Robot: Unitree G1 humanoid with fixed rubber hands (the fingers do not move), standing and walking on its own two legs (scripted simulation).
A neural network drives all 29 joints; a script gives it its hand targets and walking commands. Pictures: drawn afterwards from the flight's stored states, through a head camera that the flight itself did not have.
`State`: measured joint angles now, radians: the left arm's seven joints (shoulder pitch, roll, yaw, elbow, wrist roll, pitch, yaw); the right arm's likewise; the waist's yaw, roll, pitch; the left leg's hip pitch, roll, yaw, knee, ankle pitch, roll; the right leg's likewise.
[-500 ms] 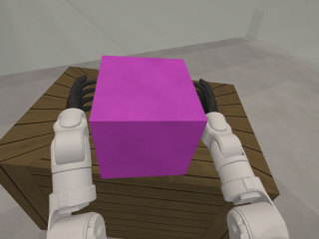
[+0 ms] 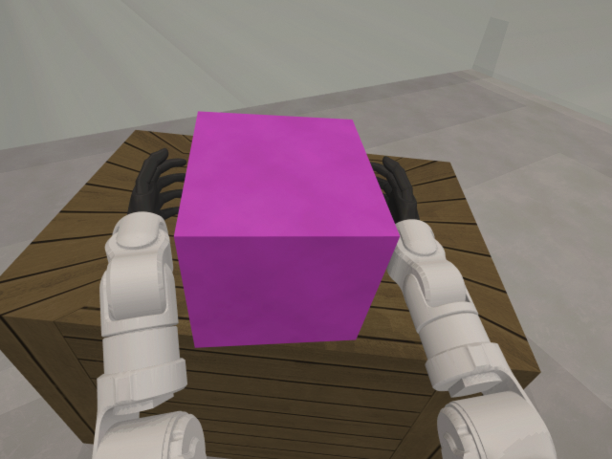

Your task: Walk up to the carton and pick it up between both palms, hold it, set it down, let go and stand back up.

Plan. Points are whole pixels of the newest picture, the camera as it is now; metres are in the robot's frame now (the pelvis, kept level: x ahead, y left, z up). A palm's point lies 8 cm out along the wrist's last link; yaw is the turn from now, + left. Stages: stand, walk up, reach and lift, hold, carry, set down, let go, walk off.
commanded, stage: hold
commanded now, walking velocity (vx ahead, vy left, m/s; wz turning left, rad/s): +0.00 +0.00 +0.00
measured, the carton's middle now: (278, 227) +0.38 +0.02 +0.14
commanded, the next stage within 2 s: none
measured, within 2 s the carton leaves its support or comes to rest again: neither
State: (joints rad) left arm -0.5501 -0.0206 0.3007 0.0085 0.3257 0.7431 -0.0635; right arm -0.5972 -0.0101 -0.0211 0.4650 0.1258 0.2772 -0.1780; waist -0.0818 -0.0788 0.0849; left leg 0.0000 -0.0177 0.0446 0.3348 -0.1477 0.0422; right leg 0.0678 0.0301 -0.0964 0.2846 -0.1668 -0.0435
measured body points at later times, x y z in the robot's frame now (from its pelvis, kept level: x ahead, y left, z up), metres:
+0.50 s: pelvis -0.01 +0.00 +0.00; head -0.05 +0.04 +0.45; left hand +0.37 +0.17 +0.19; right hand +0.36 -0.14 +0.18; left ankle +0.04 +0.09 -0.75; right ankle +0.01 -0.09 -0.75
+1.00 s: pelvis +0.00 +0.00 +0.00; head -0.05 +0.04 +0.45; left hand +0.37 +0.17 +0.19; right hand +0.37 -0.14 +0.18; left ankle +0.04 +0.09 -0.75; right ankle +0.01 -0.09 -0.75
